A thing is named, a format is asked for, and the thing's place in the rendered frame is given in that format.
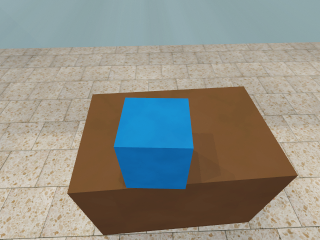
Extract pedestal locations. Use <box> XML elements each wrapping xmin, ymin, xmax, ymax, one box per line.
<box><xmin>67</xmin><ymin>86</ymin><xmax>298</xmax><ymax>235</ymax></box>

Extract carton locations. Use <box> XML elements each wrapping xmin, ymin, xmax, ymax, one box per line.
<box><xmin>114</xmin><ymin>97</ymin><xmax>194</xmax><ymax>189</ymax></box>

